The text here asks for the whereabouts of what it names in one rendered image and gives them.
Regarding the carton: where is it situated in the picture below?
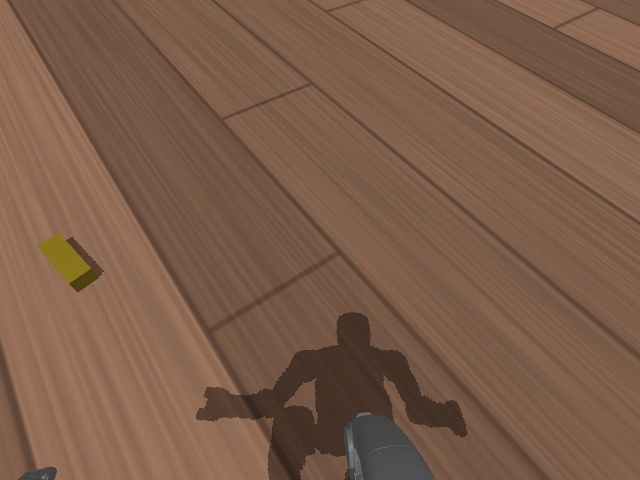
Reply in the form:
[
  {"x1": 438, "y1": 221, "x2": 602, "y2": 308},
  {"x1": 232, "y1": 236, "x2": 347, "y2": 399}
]
[{"x1": 37, "y1": 233, "x2": 99, "y2": 292}]

